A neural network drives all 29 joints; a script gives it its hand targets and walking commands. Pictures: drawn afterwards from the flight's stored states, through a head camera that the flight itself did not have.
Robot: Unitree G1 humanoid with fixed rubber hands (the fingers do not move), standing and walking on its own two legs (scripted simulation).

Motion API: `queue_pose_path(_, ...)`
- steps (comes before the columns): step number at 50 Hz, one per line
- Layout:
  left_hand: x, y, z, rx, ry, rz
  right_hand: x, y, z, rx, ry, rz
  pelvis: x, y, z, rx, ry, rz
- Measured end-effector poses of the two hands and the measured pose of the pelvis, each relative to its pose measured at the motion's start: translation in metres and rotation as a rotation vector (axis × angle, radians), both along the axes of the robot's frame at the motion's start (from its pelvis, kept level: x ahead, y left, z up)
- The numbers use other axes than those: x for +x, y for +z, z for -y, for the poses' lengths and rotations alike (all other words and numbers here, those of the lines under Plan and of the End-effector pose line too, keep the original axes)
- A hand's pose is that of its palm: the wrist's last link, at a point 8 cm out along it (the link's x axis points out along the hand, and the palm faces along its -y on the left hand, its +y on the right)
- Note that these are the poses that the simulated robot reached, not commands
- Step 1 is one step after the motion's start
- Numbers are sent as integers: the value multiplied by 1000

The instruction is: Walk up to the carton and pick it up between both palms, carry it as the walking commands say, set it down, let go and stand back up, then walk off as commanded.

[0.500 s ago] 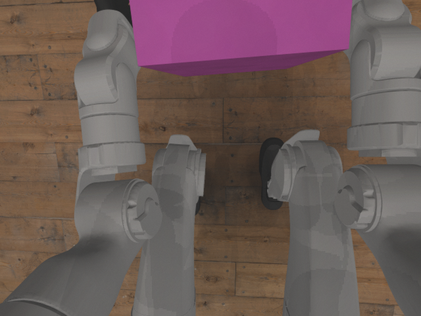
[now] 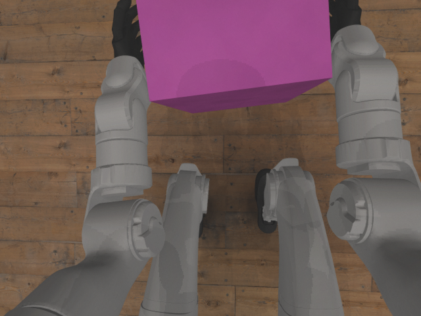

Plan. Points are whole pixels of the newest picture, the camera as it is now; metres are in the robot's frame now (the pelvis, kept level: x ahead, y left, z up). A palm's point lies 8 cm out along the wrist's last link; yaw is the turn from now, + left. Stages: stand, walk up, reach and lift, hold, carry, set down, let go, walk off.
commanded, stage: reach and lift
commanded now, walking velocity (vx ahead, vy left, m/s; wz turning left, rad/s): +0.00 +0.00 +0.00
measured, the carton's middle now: (233, 56) +0.52 -0.01 -0.16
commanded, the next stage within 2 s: none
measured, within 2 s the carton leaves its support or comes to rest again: neither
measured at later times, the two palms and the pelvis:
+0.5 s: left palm (94, 38) +0.48 +0.14 +0.03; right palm (381, 33) +0.48 -0.17 +0.01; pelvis -0.02 +0.00 +0.05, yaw +0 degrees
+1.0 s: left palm (63, 55) +0.45 +0.15 +0.08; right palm out of the picture +0.44 -0.17 +0.07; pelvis +0.08 +0.00 +0.14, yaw +1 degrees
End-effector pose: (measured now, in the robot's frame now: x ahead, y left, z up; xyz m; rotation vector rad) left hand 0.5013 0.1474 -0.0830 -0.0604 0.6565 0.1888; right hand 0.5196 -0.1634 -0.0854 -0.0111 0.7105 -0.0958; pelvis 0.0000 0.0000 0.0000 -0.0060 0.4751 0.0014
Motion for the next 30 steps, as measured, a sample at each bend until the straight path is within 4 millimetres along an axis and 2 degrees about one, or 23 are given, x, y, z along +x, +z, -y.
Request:
queue_pose_path(8, -15, 4, -8, -48, 32, 40, -22, -5, -8, 3, -1, 39, -15, 14, -2, -4, 2, 123)
queue_pose_path(11, -22, 11, -5, -44, 16, 15, -34, 1, -5, 4, -14, 14, -18, 17, -3, -7, 3, 138)
queue_pose_path(16, -26, 51, -4, -33, 7, 49, -42, 38, -4, 4, -20, 48, -26, 28, -3, -5, 4, 196)
queue_pose_path(21, -20, 94, -1, -11, -15, 91, -41, 75, -1, -2, -21, 88, -28, 36, -2, -2, 6, 202)
queue_pose_path(26, -18, 115, 4, 30, -56, -25, -41, 97, 4, -19, -9, -24, -14, 51, 0, 2, 7, 144)
queue_pose_path(30, -23, 137, 6, 41, -61, -50, -35, 131, 7, -13, -10, -47, 8, 69, 0, 5, 8, 67)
